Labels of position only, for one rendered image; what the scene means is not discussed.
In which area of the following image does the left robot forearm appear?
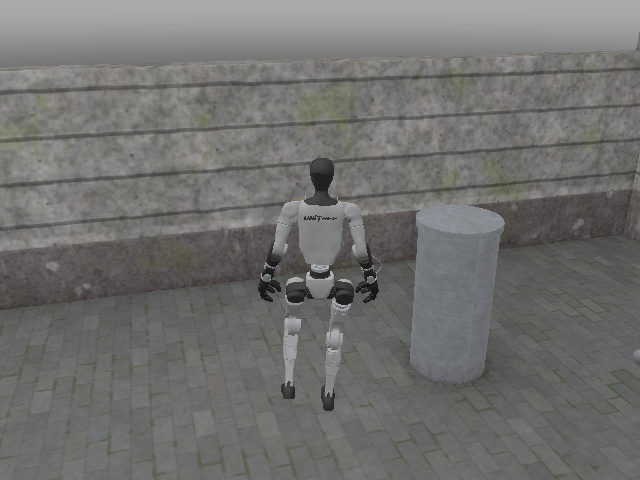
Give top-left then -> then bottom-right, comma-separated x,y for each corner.
261,240 -> 281,282

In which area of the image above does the right robot forearm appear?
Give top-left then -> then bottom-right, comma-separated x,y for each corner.
358,243 -> 377,284

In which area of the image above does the robot left hand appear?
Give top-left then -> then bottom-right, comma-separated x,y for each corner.
258,279 -> 281,302

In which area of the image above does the robot right hand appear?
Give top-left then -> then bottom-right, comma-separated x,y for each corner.
355,280 -> 379,303

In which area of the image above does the right robot upper arm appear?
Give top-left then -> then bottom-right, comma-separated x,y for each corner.
342,202 -> 368,258

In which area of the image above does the right robot foot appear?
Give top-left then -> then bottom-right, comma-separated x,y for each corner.
321,385 -> 335,411

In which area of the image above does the left robot upper arm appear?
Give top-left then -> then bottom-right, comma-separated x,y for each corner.
272,201 -> 301,256

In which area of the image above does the robot torso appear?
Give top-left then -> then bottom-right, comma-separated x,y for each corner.
298,196 -> 344,300

